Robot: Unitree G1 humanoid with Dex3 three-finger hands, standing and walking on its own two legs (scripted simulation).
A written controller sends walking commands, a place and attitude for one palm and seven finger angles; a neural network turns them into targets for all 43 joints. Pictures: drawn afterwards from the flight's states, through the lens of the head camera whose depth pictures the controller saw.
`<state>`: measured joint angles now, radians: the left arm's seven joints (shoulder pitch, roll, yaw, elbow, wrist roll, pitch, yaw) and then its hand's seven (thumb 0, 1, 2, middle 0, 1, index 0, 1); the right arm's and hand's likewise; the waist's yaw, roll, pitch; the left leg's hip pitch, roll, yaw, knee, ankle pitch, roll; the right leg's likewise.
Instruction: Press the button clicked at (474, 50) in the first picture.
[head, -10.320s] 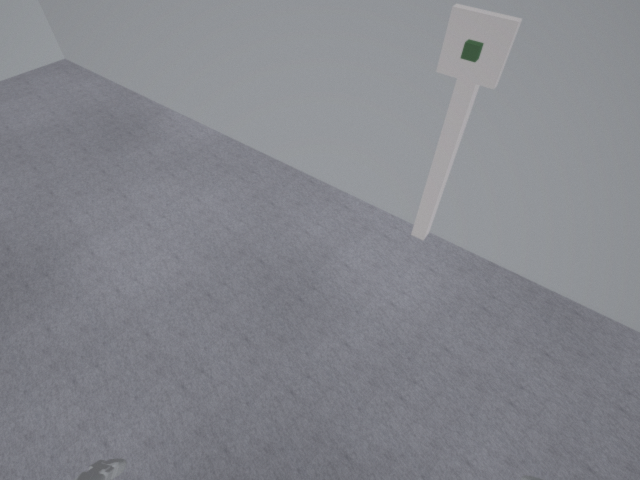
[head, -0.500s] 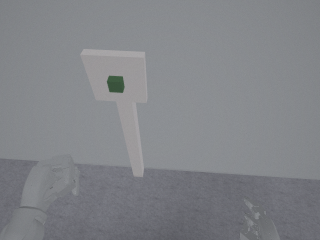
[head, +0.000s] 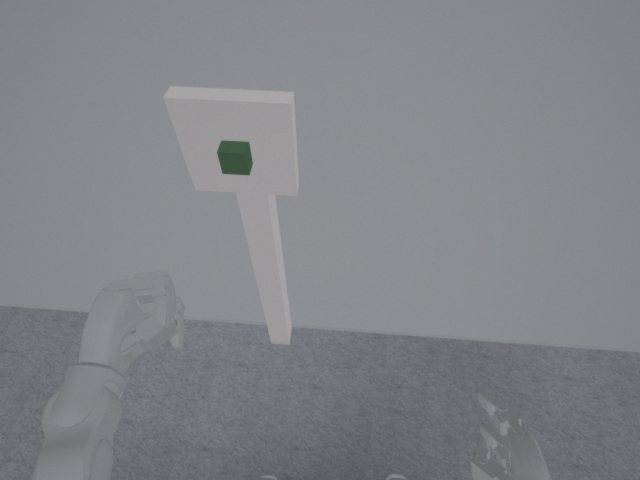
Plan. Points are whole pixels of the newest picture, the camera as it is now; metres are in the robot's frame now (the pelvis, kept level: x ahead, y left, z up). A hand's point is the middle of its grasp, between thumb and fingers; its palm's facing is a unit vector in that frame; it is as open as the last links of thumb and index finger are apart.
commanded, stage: aim a knuckle at the button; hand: left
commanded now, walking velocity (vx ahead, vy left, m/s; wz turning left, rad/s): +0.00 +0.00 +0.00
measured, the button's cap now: (236, 156) +0.55 +0.17 +0.08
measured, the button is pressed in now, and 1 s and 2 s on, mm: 0 0 0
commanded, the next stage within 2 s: press the button with the knuckle in 1.62 s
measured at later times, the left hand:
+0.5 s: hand (212, 256) +0.38 +0.17 +0.06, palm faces -0.04 -1.00 -0.03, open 3.1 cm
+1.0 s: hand (244, 214) +0.46 +0.14 +0.05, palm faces -0.03 -1.00 -0.01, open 3.1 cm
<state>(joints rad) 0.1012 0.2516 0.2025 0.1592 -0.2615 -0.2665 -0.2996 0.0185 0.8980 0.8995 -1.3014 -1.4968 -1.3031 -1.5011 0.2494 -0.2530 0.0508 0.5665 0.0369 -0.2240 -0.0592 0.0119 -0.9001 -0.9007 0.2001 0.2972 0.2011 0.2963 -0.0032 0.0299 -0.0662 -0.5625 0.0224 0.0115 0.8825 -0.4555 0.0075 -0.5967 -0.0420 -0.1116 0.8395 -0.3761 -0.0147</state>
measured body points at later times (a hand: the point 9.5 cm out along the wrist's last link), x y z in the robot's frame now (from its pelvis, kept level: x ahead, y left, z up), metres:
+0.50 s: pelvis +0.00 +0.00 +0.00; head +0.07 +0.00 +0.44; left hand +0.38 +0.22 +0.06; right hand +0.11 -0.25 -0.11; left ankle -0.01 +0.11 -0.70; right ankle +0.03 -0.11 -0.70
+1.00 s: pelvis -0.01 +0.00 -0.02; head +0.09 +0.00 +0.42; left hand +0.46 +0.20 +0.05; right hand +0.04 -0.26 -0.14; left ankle -0.01 +0.11 -0.70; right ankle +0.03 -0.11 -0.70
